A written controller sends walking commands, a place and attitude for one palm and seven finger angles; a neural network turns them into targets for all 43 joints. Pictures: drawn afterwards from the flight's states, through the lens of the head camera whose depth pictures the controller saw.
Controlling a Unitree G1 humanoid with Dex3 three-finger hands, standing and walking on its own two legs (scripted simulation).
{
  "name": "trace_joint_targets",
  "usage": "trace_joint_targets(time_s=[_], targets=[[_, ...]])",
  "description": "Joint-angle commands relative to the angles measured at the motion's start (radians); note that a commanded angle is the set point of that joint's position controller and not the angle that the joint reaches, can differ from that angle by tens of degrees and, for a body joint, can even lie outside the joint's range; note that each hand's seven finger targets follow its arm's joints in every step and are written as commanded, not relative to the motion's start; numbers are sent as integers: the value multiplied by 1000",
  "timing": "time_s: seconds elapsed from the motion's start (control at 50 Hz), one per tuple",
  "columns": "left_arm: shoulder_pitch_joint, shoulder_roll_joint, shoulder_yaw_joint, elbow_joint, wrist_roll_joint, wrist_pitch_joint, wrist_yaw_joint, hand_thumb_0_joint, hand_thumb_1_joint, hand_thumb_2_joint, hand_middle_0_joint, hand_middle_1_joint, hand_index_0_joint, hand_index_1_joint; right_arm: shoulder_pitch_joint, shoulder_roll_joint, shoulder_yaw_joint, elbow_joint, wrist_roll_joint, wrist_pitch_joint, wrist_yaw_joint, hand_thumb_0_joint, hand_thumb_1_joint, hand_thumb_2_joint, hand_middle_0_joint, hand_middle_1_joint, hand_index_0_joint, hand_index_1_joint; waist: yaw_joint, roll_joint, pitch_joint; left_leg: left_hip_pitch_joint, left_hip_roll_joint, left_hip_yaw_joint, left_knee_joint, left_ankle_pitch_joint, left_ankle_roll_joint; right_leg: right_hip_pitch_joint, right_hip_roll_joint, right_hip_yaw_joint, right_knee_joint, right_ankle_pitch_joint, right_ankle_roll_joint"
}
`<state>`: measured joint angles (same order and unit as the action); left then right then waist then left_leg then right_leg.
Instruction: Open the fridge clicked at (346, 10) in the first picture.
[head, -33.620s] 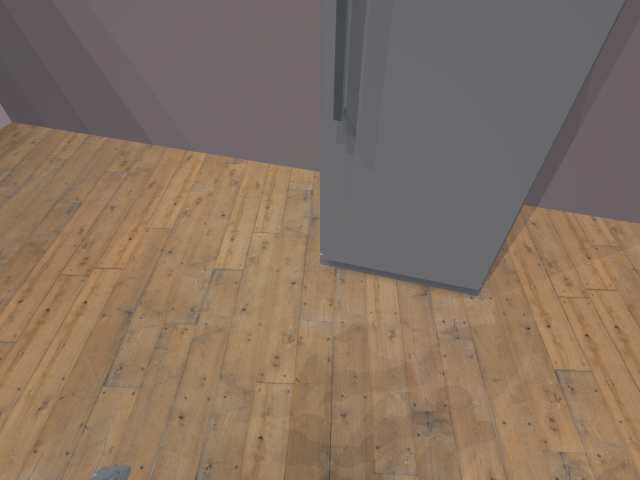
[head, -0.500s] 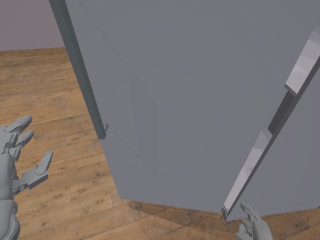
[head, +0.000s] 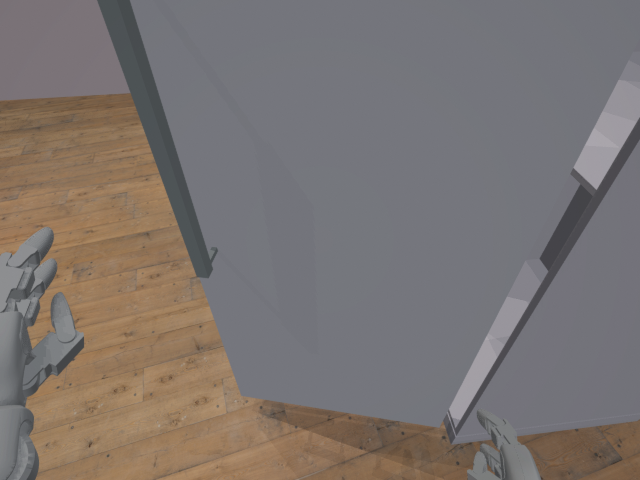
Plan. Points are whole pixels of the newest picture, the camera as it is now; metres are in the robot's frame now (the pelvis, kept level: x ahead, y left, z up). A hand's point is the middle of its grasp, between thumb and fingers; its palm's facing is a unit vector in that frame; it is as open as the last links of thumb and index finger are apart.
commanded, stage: step back with the hand held close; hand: left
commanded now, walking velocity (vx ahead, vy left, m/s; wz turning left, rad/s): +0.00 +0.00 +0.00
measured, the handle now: (175, 155) +0.47 +0.28 +0.19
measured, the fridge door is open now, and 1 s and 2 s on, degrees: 74 74 74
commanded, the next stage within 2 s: stop stepping back and stand still in 1.08 s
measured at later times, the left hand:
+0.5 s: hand (3, 390) +0.13 +0.30 +0.16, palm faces +0.43 -0.76 -0.48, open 7.4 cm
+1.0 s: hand out of the picture +0.02 +0.30 +0.17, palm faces +0.50 -0.74 -0.44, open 7.4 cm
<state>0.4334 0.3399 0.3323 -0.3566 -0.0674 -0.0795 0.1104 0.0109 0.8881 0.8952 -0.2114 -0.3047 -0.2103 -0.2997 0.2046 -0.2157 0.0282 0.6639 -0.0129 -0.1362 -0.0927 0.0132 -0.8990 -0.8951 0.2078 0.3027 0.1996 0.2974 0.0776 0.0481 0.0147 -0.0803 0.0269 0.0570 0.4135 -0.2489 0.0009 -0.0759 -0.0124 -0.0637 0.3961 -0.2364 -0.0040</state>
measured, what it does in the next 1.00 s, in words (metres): walks backwards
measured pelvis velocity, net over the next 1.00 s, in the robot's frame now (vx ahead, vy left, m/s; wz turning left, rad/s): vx -0.18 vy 0.02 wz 0.10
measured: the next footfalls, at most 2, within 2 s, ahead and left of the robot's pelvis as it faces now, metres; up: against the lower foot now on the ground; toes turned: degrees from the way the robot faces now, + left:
right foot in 1.16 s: -0.29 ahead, -0.06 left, +0.00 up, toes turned -3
left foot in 1.38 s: -0.22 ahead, +0.12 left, +0.00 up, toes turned +7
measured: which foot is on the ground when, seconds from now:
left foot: down 0.00-1.00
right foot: down 0.00-0.92, up 0.94-1.00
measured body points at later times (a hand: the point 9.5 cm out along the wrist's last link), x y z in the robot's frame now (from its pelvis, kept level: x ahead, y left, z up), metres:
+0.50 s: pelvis -0.07 +0.03 -0.01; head -0.06 +0.04 +0.44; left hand +0.10 +0.34 +0.18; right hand +0.11 -0.21 -0.08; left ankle -0.01 +0.12 -0.74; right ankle -0.01 -0.12 -0.74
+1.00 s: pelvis -0.18 +0.02 -0.03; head -0.17 +0.04 +0.42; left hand -0.02 +0.33 +0.19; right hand +0.01 -0.21 -0.09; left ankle -0.01 +0.12 -0.74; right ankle -0.12 -0.12 -0.71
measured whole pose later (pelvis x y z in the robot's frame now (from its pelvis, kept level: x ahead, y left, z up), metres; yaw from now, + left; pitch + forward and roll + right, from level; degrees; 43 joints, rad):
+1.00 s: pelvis -0.18 +0.02 -0.03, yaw +6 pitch -2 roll -5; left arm 0.44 0.45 0.44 -0.49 -0.02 -0.26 0.15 0.01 0.89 0.90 -0.22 -0.30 -0.21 -0.30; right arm 0.22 -0.21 -0.01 0.59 -0.01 -0.14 -0.08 0.01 -0.90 -0.90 0.21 0.30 0.20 0.30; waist -0.03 0.03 0.05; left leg -0.52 0.04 0.00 0.59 -0.09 0.06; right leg -0.44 0.08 0.01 0.88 -0.39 0.02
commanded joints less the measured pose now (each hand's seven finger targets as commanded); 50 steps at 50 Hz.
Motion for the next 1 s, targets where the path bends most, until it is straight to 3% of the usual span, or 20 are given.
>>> trace_joint_targets(time_s=[0.0, 0.02, 0.04, 0.06, 0.08, 0.12, 0.2, 0.32, 0.42, 0.52, 0.58, 0.66, 0.74, 0.78, 0.82, 0.86, 0.9, 0.92, 0.96, 0.98], targets=[[-94, 193, 127, -214, 2, -65, 19, 0, 900, 900, -200, -300, -200, -300, -134, -107, -45, -164, -3, -60, -15, 0, -900, -900, 200, 300, 200, 300, 1, 3, -62, -23, -12, -11, -57, 222, 18, 15, 3, 12, -57, 187, 5], [-157, 196, 112, -246, 7, -73, 20, 0, 900, 900, -200, -300, -200, -300, -141, -110, -41, -162, -4, -62, -14, 0, -900, -900, 200, 300, 200, 300, -2, 24, -73, -11, -19, -10, -59, 211, 17, 5, 7, 16, -67, 177, 5], [-240, 311, 221, -280, 13, -111, 30, 0, 900, 900, -200, -300, -200, -300, -143, -138, -44, -200, 5, -35, -8, 0, -900, -900, 200, 300, 200, 300, -47, -18, 20, -108, 6, -24, -5, 164, 38, -104, -42, 104, -110, 242, 3], [-228, 310, 222, -255, 21, -128, 28, 0, 900, 900, -200, -300, -200, -300, -137, -127, -45, -183, 4, -19, -9, 0, -900, -900, 200, 300, 200, 300, -48, -37, -2, -112, -1, -35, 22, 146, 33, -106, -77, 118, -109, 287, -8], [-99, 230, 158, -184, 21, -118, 20, 0, 900, 900, -200, -300, -200, -300, -140, -113, -42, -181, 0, -8, -8, 0, -900, -900, 200, 300, 200, 300, -50, -104, -9, -103, -1, -31, 47, 169, 33, -121, -97, 119, -99, 335, -7], [-24, 192, 127, -189, 25, -113, 18, 0, 900, 900, -200, -300, -200, -300, -115, -118, -49, -205, 4, 16, 1, 0, -900, -900, 200, 300, 200, 300, -53, -98, -91, -105, 3, -22, 80, 221, 29, -93, -120, 113, -54, 397, -10], [83, 222, 164, -261, 19, -120, 33, 0, 900, 900, -200, -300, -200, -300, -109, -126, -60, -239, 10, 50, -2, 0, -900, -900, 200, 300, 200, 300, -55, -22, -200, -103, 28, -37, 65, 350, 28, -55, -99, 81, 24, 447, 2], [97, 285, 236, -354, 17, -142, 56, 0, 900, 900, -200, -300, -200, -300, -110, -125, -66, -279, 15, 75, -17, 0, -900, -900, 200, 300, 200, 300, -54, -24, -208, -204, 50, -79, 28, 292, 36, -30, -58, 74, 84, 378, 12], [65, 253, 231, -342, 33, -164, 60, 0, 900, 900, -200, -300, -200, -300, -100, -148, -69, -283, 13, 46, -23, 0, -900, -900, 200, 300, 200, 300, -49, 124, -131, -497, 117, -154, -105, -50, 81, 95, 9, 50, 227, 192, 30], [12, 208, 209, -287, 68, -194, 53, 0, 900, 900, -200, -300, -200, -300, -77, -163, -77, -267, 16, 3, -16, 0, -900, -900, 200, 300, 200, 300, -58, 144, -43, -756, 173, -235, -187, -487, 123, 152, 46, 50, 342, 75, 36], [-13, 204, 196, -304, 72, -213, 47, 0, 900, 900, -200, -300, -200, -300, -68, -155, -77, -260, 14, -20, -9, 0, -900, -900, 200, 300, 200, 300, -67, 74, -45, -705, 153, -249, -142, -457, 115, 87, 47, 78, 309, 84, 26], [-76, 232, 206, -350, 70, -235, 44, 0, 900, 900, -200, -300, -200, -300, -64, -151, -79, -237, 7, -45, -5, 0, -900, -900, 200, 300, 200, 300, -71, 7, -88, -572, 78, -176, -24, -418, 81, -48, 6, 167, 174, -6, 0], [-82, 249, 195, -355, 54, -237, 57, 0, 900, 900, -200, -300, -200, -300, -63, -115, -68, -209, 0, -49, 1, 0, -900, -900, 200, 300, 200, 300, -76, -101, -69, -362, -15, -92, 186, -280, 18, -335, -119, 306, -61, -277, -68], [-70, 258, 195, -343, 46, -236, 68, 0, 900, 900, -200, -300, -200, -300, -51, -102, -61, -183, -2, -45, 2, 0, -900, -900, 200, 300, 200, 300, -84, -145, -97, -240, -32, -65, 277, -182, 0, -423, -169, 298, -85, -230, -86], [-58, 268, 207, -343, 42, -236, 74, 0, 900, 900, -200, -300, -200, -300, -53, -109, -62, -184, -1, -39, -1, 0, -900, -900, 200, 300, 200, 300, -89, -112, -102, -221, -21, -82, 240, -167, 10, -441, -145, 251, -48, -184, -66], [-19, 274, 230, -327, 34, -234, 75, 0, 900, 900, -200, -300, -200, -300, -64, -129, -68, -202, 1, -36, -7, 0, -900, -900, 200, 300, 200, 300, -83, 2, -84, -340, 35, -176, 61, -250, 34, -360, -55, 172, 52, -192, -23], [-5, 254, 249, -350, 45, -241, 67, 0, 900, 900, -200, -300, -200, -300, -93, -148, -72, -230, 6, -48, -11, 0, -900, -900, 200, 300, 200, 300, -64, 271, -90, -666, 223, -397, -259, -587, 110, -71, 94, 51, 441, -166, 25], [-9, 266, 264, -346, 50, -243, 64, 0, 900, 900, -200, -300, -200, -300, -94, -137, -81, -228, -2, -53, -11, 0, -900, -900, 200, 300, 200, 300, -57, 315, -108, -770, 292, -446, -348, -598, 146, 24, 129, 43, 652, -186, 26], [-38, 320, 289, -410, 36, -254, 63, 0, 900, 900, -200, -300, -200, -300, -67, -114, -103, -214, -3, -66, 3, 0, -900, -900, 200, 300, 200, 300, -58, 186, -165, -579, 281, -398, -299, -372, 130, -108, 126, 73, 727, -272, 12], [11, 287, 271, -378, 28, -256, 62, 0, 900, 900, -200, -300, -200, -300, -84, -123, -110, -204, -1, -78, 11, 0, -900, -900, 200, 300, 200, 300, -47, 149, -185, -471, 264, -330, -252, -324, 118, -157, 121, 65, 679, -296, 5]])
